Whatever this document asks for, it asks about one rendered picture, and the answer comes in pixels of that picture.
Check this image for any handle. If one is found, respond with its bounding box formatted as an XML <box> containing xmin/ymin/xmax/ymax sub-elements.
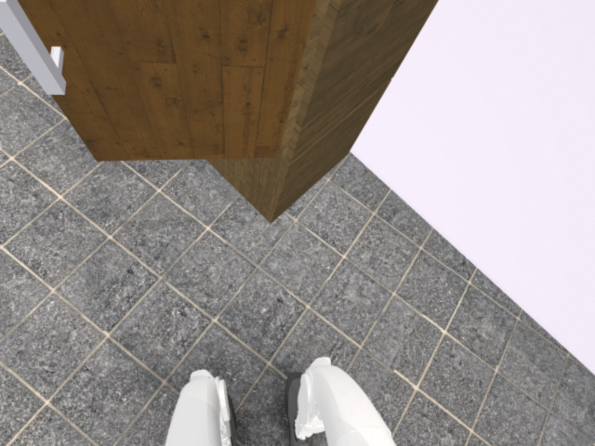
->
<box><xmin>0</xmin><ymin>0</ymin><xmax>66</xmax><ymax>95</ymax></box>

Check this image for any cupboard door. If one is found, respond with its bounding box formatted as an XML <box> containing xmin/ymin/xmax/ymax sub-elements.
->
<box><xmin>18</xmin><ymin>0</ymin><xmax>317</xmax><ymax>162</ymax></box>

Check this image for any right robot thigh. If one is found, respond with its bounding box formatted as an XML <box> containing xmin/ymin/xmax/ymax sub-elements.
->
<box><xmin>300</xmin><ymin>365</ymin><xmax>396</xmax><ymax>446</ymax></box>

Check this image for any right robot shin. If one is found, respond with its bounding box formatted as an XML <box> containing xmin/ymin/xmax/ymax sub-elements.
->
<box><xmin>295</xmin><ymin>357</ymin><xmax>331</xmax><ymax>439</ymax></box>

